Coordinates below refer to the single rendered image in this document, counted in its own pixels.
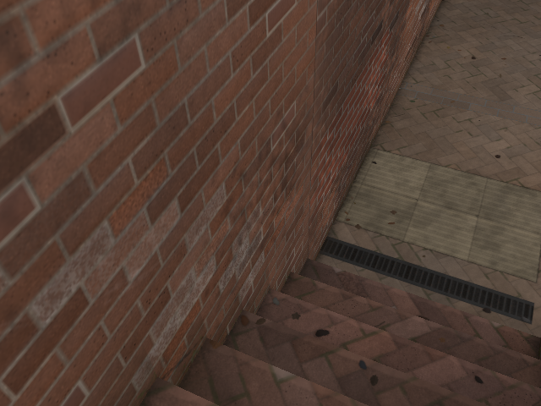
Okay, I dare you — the stairs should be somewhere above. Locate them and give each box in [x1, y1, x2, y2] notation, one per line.
[140, 258, 541, 406]

